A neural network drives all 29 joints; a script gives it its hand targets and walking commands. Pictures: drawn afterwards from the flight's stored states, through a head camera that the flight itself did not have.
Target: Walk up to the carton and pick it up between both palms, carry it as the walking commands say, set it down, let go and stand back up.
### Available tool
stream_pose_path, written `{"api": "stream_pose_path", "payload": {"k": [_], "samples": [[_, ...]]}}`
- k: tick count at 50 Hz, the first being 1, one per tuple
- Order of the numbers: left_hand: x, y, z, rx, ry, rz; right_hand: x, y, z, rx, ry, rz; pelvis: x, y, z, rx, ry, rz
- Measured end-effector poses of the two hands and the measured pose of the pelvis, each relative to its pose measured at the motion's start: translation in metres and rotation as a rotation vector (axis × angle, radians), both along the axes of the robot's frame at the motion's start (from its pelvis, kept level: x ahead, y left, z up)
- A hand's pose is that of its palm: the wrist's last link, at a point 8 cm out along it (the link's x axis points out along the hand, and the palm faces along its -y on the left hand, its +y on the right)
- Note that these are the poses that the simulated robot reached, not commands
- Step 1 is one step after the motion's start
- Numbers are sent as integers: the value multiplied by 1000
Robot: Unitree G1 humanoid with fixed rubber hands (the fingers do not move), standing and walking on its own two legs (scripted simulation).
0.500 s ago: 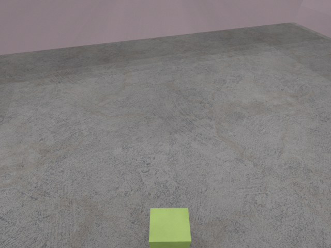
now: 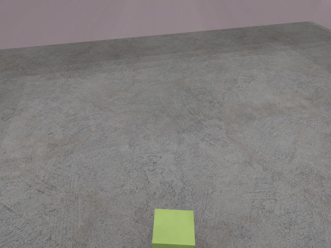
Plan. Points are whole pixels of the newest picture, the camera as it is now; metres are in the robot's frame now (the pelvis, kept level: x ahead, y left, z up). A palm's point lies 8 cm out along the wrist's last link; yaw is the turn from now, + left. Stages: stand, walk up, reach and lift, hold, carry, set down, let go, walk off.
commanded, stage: stand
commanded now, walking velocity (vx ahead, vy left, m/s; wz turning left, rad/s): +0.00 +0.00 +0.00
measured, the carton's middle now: (172, 235) +0.36 -0.01 -0.62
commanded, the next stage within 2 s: none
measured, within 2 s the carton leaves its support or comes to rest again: neither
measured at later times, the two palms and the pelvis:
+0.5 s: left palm out of the picture -0.03 +0.26 -0.12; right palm out of the picture +0.00 -0.25 -0.12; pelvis -0.02 +0.00 +0.01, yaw +1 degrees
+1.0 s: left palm out of the picture -0.09 +0.23 -0.13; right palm out of the picture -0.06 -0.24 -0.13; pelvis -0.05 -0.01 +0.01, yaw +2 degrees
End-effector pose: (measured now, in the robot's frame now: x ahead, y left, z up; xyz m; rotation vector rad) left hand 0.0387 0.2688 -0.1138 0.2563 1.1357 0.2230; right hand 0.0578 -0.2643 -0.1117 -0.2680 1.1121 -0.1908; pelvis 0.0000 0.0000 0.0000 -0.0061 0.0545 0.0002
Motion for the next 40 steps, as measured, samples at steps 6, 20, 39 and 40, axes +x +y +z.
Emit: {"api": "stream_pose_path", "payload": {"k": [6, 20, 39, 40], "samples": [[-17, 1, -2, -3, 46, 16, -10, 1, -2, 1, 39, -1, -4, 1, 2, -1, -12, 9], [-59, -6, -7, -33, 148, 49, -45, 8, -6, 18, 142, -14, -16, 0, 7, -2, -45, 21], [-108, -30, -13, -83, 261, 75, -100, 20, -13, 61, 277, -37, -35, -4, 13, -1, -74, 27], [-111, -31, -13, -86, 265, 76, -102, 21, -13, 63, 282, -38, -36, -5, 13, -1, -75, 27]]}}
